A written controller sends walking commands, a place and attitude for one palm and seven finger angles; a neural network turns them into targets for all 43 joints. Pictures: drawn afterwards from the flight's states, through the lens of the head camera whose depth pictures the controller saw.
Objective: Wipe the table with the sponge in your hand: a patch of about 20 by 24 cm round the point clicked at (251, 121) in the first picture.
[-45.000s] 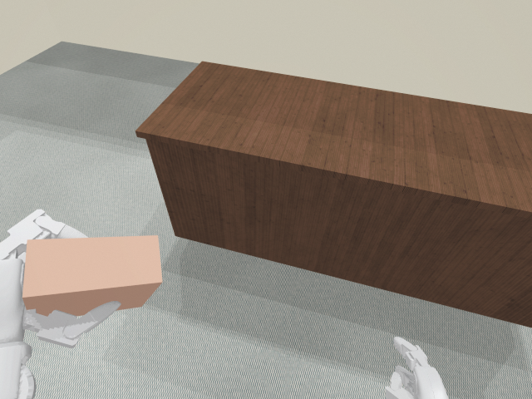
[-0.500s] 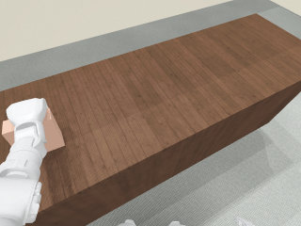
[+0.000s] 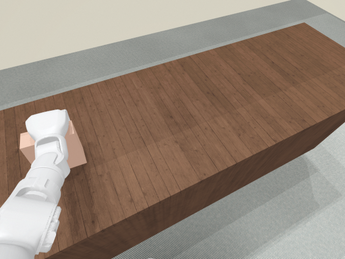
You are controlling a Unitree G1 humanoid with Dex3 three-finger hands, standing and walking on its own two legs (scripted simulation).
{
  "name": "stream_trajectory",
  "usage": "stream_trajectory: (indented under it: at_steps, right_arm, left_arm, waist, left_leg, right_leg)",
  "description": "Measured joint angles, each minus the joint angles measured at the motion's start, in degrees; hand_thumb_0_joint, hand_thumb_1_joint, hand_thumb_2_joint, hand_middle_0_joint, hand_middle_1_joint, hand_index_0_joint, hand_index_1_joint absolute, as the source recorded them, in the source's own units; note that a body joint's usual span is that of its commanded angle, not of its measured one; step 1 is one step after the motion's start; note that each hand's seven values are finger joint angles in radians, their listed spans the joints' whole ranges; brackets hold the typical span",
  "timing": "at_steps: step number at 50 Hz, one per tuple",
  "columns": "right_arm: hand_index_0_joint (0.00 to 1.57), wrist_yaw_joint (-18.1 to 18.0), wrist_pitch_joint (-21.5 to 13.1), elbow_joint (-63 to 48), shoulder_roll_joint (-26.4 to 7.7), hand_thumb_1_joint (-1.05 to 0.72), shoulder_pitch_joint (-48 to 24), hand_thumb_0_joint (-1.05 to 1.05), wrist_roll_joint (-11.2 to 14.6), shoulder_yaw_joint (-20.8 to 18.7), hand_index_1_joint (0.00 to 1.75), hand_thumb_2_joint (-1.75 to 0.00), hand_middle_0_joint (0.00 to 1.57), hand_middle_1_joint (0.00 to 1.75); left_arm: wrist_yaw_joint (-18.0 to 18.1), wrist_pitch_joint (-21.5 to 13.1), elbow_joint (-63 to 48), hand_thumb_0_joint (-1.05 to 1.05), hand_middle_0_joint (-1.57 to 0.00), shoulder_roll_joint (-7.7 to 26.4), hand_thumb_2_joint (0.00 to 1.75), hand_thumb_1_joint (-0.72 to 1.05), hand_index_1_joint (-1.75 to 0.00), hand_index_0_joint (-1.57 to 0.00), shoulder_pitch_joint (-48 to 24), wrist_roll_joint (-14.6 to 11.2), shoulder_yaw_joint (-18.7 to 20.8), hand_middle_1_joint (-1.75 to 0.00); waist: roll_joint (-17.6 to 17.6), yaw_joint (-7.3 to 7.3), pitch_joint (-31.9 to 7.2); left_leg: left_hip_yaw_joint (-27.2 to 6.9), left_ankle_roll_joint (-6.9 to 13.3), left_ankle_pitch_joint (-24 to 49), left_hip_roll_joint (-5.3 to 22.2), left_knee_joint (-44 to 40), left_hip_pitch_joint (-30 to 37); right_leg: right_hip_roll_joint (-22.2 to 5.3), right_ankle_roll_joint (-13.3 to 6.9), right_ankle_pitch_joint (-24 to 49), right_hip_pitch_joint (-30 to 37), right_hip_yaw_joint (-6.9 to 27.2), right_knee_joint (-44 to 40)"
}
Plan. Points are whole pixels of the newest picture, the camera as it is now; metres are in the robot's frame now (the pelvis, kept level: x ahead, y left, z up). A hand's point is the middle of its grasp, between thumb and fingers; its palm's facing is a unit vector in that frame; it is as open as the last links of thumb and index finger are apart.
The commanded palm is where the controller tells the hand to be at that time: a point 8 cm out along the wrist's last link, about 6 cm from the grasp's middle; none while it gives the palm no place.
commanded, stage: slide across to the middle lane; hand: left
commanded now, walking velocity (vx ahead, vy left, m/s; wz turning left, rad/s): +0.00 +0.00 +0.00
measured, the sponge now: (58, 154) +0.38 +0.33 -0.05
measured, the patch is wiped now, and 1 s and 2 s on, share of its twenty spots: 0.35 0.55 0.65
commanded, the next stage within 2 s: wipe back along the middle lane in 0.34 s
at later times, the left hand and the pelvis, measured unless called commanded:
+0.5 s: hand (76, 130) +0.43 +0.28 +0.00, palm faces -0.14 +0.00 -0.99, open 10.0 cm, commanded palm +0.41 +0.24 +0.05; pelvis +0.02 +0.00 +0.01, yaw +0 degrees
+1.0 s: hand (84, 144) +0.39 +0.24 +0.00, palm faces -0.09 +0.00 -1.00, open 10.1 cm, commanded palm +0.35 +0.21 +0.04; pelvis +0.01 +0.00 +0.01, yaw +0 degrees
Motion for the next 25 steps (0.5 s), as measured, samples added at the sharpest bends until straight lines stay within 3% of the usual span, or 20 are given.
stream_trajectory:
  at_steps: [11,25]
  right_arm:
    - [0.2,1.01,1.46,-0.56,0.82,-0.9,-4.01,0.01,-0.6,0.16,0.29,-0.9,0.2,0.3]
    - [0.2,1.45,3.18,-0.48,0.46,-0.9,-3.92,0.01,-0.88,-0.17,0.29,-0.9,0.2,0.3]
  left_arm:
    - [0.6,3.14,-0.16,0.01,-0.75,-5.98,1.1,-0.53,-1.4,-0.74,-1.71,0.13,-2.22,-1.39]
    - [0.8,5.34,-0.18,0.0,-0.75,-7.29,1.1,-0.53,-1.41,-0.74,-1.34,-0.19,-3.0,-1.39]
  waist:
    - [-0.26,0.88,-0.31]
    - [-0.29,0.76,-0.01]
  left_leg:
    - [-0.01,0.36,-0.26,-0.52,-2.08,3.23]
    - [0.02,0.09,-0.3,0.0,-4.03,5.41]
  right_leg:
    - [-0.5,0.38,-0.5,3.17,0.24,-1.83]
    - [0.02,0.05,-0.18,5.37,0.53,-4.12]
